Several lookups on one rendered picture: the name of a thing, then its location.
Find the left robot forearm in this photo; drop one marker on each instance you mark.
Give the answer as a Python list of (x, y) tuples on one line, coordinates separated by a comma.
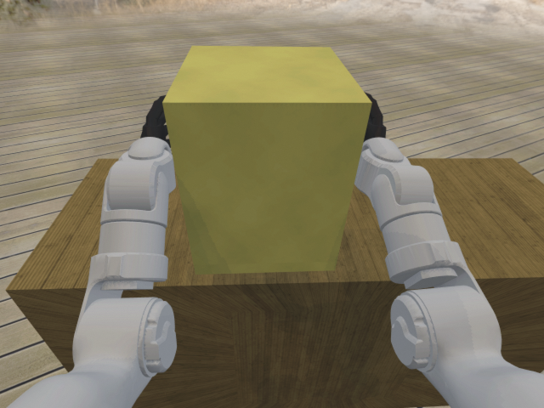
[(133, 223)]

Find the robot left upper arm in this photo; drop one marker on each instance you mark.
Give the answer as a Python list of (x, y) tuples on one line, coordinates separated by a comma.
[(121, 343)]

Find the carton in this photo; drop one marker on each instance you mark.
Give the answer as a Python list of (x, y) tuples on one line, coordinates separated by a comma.
[(266, 143)]

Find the robot right upper arm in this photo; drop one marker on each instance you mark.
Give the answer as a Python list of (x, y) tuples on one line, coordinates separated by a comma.
[(450, 334)]

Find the robot right hand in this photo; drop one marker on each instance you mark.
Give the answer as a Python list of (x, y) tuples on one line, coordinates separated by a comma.
[(375, 128)]

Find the pedestal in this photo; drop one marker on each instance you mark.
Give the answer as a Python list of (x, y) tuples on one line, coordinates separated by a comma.
[(308, 339)]

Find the right robot forearm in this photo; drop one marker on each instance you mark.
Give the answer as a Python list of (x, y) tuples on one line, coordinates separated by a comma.
[(420, 251)]

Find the robot left hand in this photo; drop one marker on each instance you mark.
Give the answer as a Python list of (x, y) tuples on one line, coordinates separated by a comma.
[(155, 121)]

